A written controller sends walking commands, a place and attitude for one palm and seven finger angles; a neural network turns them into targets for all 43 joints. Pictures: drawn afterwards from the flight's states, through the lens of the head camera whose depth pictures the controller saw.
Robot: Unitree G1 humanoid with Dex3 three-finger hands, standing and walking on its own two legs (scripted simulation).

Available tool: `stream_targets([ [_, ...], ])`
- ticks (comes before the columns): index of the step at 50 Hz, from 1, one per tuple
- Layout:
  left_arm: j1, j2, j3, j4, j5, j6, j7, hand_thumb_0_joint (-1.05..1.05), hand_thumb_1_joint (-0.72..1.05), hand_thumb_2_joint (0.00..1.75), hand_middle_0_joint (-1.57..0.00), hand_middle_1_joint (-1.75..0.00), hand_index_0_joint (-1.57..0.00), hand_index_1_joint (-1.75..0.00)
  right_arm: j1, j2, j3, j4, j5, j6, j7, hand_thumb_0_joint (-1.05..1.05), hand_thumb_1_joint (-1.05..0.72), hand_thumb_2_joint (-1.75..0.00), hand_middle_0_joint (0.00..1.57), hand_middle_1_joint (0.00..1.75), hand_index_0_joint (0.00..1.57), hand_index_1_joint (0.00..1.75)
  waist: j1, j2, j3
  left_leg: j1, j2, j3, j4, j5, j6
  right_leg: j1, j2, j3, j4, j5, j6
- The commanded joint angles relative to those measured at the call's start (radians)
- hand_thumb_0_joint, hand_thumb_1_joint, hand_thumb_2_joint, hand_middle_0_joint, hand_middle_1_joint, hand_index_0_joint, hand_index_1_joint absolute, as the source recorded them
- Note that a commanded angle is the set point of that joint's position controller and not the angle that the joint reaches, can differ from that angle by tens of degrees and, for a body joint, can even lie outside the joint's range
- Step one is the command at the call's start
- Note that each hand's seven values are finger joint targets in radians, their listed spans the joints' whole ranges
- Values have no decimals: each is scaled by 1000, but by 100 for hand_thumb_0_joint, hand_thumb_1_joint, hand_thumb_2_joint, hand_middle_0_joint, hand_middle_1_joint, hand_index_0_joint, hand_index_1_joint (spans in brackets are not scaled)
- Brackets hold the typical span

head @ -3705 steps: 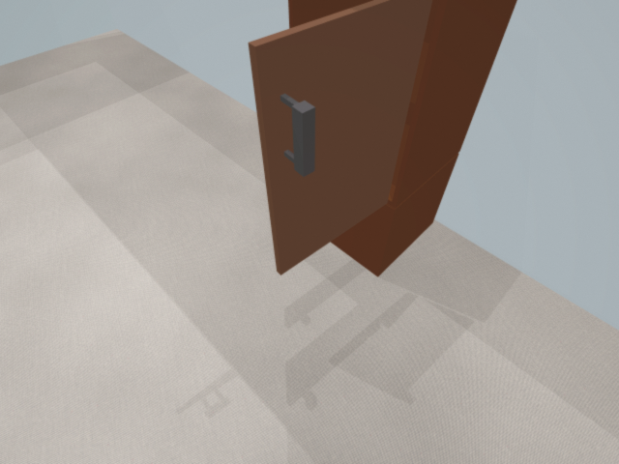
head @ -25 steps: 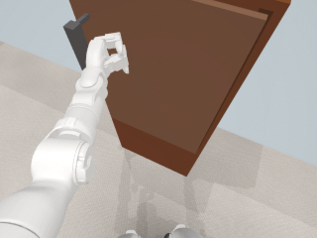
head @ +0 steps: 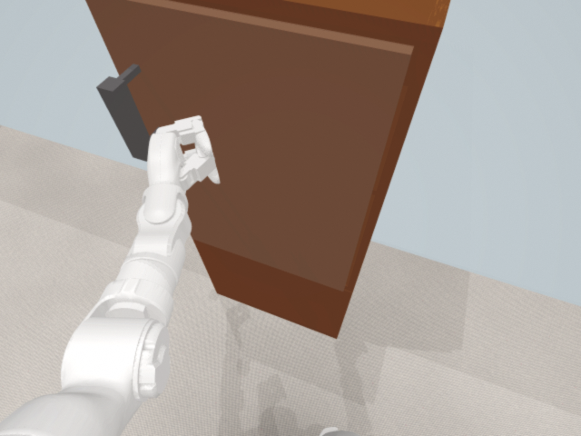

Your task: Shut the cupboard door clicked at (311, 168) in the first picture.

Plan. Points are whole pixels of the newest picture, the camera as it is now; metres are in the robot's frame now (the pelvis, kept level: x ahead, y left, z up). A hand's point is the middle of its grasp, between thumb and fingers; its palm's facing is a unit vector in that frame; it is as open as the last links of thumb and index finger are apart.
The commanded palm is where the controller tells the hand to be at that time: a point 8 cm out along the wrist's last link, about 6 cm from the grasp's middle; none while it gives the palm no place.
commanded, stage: pull the fist back off the door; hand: left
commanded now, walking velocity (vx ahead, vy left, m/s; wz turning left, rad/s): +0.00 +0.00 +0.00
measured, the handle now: (138, 113) +0.57 +0.20 +0.12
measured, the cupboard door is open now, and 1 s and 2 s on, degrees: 0 0 0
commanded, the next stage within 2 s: draw the hand back to the body in 0.22 s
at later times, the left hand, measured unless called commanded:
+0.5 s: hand (193, 180) +0.41 +0.10 +0.14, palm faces +0.01 -1.00 -0.01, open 3.1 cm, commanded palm +0.36 +0.16 +0.13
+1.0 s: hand (90, 273) +0.28 +0.18 +0.16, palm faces +0.12 -0.97 -0.20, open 3.1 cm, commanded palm +0.25 +0.24 +0.17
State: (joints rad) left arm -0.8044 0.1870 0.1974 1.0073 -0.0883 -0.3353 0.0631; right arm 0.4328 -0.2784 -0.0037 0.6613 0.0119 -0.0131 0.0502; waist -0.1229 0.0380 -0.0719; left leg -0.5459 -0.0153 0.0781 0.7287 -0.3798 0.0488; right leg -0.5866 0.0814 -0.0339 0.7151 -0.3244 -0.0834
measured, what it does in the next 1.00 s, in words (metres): stands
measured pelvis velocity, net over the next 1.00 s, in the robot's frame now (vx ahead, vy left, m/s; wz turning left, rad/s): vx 0.00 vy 0.02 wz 0.03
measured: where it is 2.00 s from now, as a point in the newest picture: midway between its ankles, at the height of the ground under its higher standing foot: outside the picture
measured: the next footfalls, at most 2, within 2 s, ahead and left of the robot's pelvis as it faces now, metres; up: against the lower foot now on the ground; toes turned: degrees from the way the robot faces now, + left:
none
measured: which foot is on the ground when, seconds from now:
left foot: down 0.00-1.00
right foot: down 0.00-1.00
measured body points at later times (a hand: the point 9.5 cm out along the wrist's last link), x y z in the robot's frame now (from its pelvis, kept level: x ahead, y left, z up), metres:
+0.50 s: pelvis +0.00 +0.00 +0.01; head +0.02 -0.01 +0.46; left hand +0.41 +0.15 +0.14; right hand +0.14 -0.23 -0.10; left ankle -0.01 +0.09 -0.71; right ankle +0.01 -0.06 -0.71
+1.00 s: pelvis +0.00 +0.02 +0.03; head -0.02 -0.01 +0.47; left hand +0.27 +0.23 +0.17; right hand +0.21 -0.20 -0.05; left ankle -0.01 +0.09 -0.71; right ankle +0.01 -0.06 -0.71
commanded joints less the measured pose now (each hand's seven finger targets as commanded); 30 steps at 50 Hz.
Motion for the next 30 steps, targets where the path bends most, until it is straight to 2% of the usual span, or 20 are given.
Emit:
stream_targets([
  [1,-431,126,-31,-394,-24,-68,5,0,90,90,-130,-150,-130,-150,-17,-113,-47,-122,17,-50,-16,0,-90,-90,20,30,20,30,17,-46,-412,189,-11,-49,-65,267,5,278,-46,77,-111,383,91],
  [2,-387,128,-25,-400,-26,-61,7,0,90,90,-130,-150,-130,-150,-23,-112,-48,-119,17,-52,-17,0,-90,-90,20,30,20,30,26,-63,-406,189,-10,-50,-68,267,5,284,-47,75,-113,383,92],
  [5,-310,92,-62,-450,-27,-35,9,0,90,90,-130,-150,-130,-150,-51,-107,-45,-128,24,-57,-21,0,-90,-90,20,30,20,30,35,-47,-370,210,-10,-49,-79,274,4,283,-52,73,-122,386,95],
  [6,-298,79,-73,-452,-26,-24,8,0,90,90,-130,-150,-130,-150,-60,-104,-42,-125,27,-57,-22,0,-90,-90,20,30,20,30,31,-53,-359,216,-9,-51,-83,275,3,277,-53,71,-125,388,95],
  [7,-257,78,-65,-441,-31,-9,9,0,90,90,-130,-150,-130,-150,-69,-103,-41,-130,27,-57,-22,0,-90,-90,20,30,20,30,43,-82,-333,201,-9,-52,-90,258,2,279,-53,70,-133,371,96],
  [8,-272,93,-59,-445,-34,0,12,0,90,90,-130,-150,-130,-150,-79,-106,-38,-130,30,-57,-25,0,-90,-90,20,30,20,30,32,-108,-316,190,-9,-52,-96,237,3,280,-58,75,-143,351,99],
  [10,-313,71,-87,-457,-33,12,17,0,90,90,-130,-150,-130,-150,-95,-100,-35,-133,33,-57,-31,0,-90,-90,20,30,20,30,19,-99,-277,194,-9,-52,-99,208,4,259,-63,80,-157,310,102],
  [13,-342,45,-111,-449,-38,13,19,0,90,90,-130,-150,-130,-150,-118,-95,-28,-129,34,-65,-34,0,-90,-90,20,30,20,30,16,-77,-284,217,-9,-62,-104,200,-1,239,-62,71,-155,285,87],
  [16,-355,30,-120,-424,-38,6,20,0,90,90,-130,-150,-130,-150,-120,-92,-26,-124,34,-71,-36,0,-90,-90,20,30,20,30,16,-86,-304,236,-7,-71,-99,228,-4,234,-62,62,-138,307,82],
  [17,-346,23,-122,-406,-39,9,20,0,90,90,-130,-150,-130,-150,-122,-90,-24,-123,33,-74,-35,0,-90,-90,20,30,20,30,22,-79,-301,231,-9,-71,-97,231,-6,234,-62,63,-134,315,80],
  [18,-306,69,-76,-414,-38,7,20,0,90,90,-130,-150,-130,-150,-125,-95,-26,-127,33,-74,-34,0,-90,-90,20,30,20,30,42,-83,-323,230,-8,-72,-99,247,-8,257,-63,62,-126,328,76],
  [20,-175,92,-48,-473,-38,8,11,0,90,90,-130,-150,-130,-150,-138,-95,-25,-158,33,-73,-29,0,-90,-90,20,30,20,30,88,-69,-388,245,-9,-67,-106,314,-10,330,-65,61,-106,400,70],
  [22,-95,86,-59,-551,-40,22,-9,0,90,90,-130,-150,-130,-150,-165,-88,-21,-181,39,-69,-25,0,-90,-90,20,30,20,30,101,-62,-373,247,-7,-56,-112,345,-10,354,-68,61,-108,448,71],
  [24,4,106,-36,-631,-51,46,-23,0,90,90,-130,-150,-130,-150,-184,-89,-23,-203,44,-66,-25,0,-90,-90,20,30,20,30,118,-114,-362,245,-4,-49,-122,355,-7,389,-70,63,-121,484,79],
  [25,48,107,-42,-663,-56,62,-34,0,90,90,-130,-150,-130,-150,-198,-91,-23,-215,48,-61,-29,0,-90,-90,20,30,20,30,119,-141,-334,241,0,-51,-131,355,-5,396,-71,61,-128,482,82],
  [26,63,81,-67,-711,-64,78,-47,0,90,90,-130,-150,-130,-150,-210,-86,-20,-223,52,-60,-30,0,-90,-90,20,30,20,30,114,-136,-310,247,1,-45,-141,344,-3,394,-73,65,-144,484,90],
  [27,90,105,-48,-756,-74,94,-54,0,90,90,-130,-150,-130,-150,-223,-87,-20,-229,57,-58,-34,0,-90,-90,20,30,20,30,124,-132,-300,252,1,-45,-149,320,-2,396,-73,67,-158,451,91],
  [28,87,83,-84,-825,-76,107,-66,0,90,90,-130,-150,-130,-150,-240,-83,-18,-235,60,-60,-39,0,-90,-90,20,30,20,30,113,-102,-290,276,1,-45,-156,315,0,389,-73,68,-168,438,89],
  [29,123,83,-81,-863,-85,124,-73,0,90,90,-130,-150,-130,-150,-250,-80,-17,-241,63,-63,-44,0,-90,-90,20,30,20,30,121,-89,-277,285,2,-47,-163,305,-1,387,-72,64,-179,412,85],
  [30,129,90,-87,-905,-90,136,-76,0,90,90,-130,-150,-130,-150,-262,-81,-15,-246,65,-64,-52,0,-90,-90,20,30,20,30,114,-75,-260,303,4,-51,-169,304,1,381,-72,61,-189,393,84],
])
